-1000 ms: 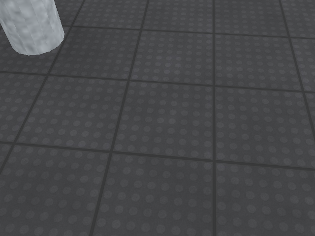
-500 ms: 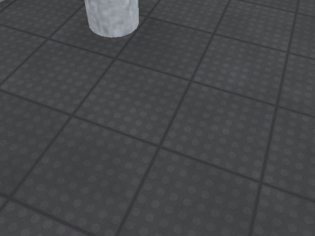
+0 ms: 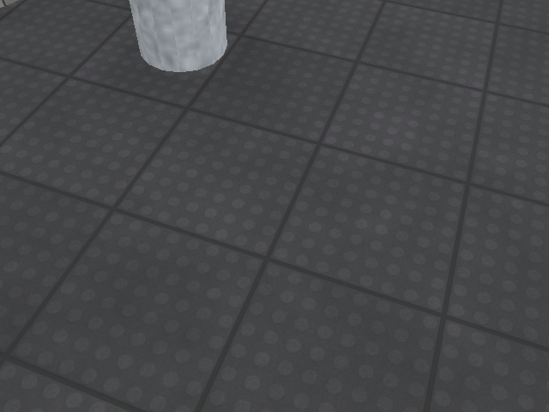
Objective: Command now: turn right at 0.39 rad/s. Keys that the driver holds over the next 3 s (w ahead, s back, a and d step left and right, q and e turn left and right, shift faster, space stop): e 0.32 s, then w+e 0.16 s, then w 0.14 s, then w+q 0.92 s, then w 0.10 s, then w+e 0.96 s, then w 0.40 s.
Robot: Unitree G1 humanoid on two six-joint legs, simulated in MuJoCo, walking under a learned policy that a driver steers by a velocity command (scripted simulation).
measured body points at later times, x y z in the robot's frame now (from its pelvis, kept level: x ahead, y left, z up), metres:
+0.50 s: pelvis +0.00 -0.05 +0.01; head +0.02 -0.08 +0.46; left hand +0.20 +0.19 -0.07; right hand +0.08 -0.37 -0.09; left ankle +0.07 +0.11 -0.68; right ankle -0.01 -0.13 -0.74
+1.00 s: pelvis +0.17 -0.05 +0.01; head +0.21 -0.04 +0.46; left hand +0.44 +0.13 -0.07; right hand +0.10 -0.32 -0.10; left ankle +0.13 +0.07 -0.74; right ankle +0.25 -0.24 -0.69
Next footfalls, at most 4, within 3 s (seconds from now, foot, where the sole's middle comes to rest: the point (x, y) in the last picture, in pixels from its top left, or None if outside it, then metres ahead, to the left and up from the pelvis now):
0.20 right None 0.03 -0.13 -0.77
0.72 left None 0.17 0.05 -0.77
1.16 right None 0.38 -0.25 -0.77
1.66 left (275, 329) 0.68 0.02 -0.77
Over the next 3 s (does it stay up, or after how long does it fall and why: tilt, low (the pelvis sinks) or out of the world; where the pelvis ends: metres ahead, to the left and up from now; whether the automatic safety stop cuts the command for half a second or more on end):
stays up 1.26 -0.13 0.01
